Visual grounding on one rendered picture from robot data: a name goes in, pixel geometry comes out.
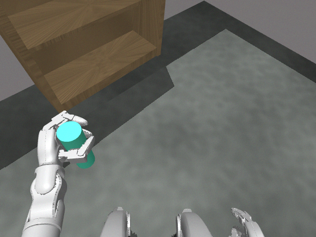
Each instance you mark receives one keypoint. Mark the can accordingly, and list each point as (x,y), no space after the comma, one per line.
(72,136)

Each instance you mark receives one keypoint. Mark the left robot arm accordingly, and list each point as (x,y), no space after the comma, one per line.
(45,217)

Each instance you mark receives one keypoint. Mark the left robot hand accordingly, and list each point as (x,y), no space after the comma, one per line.
(51,150)

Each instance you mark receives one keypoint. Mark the bookshelf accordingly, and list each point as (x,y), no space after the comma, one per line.
(71,49)

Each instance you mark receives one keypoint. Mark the right robot hand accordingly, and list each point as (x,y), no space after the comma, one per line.
(251,229)

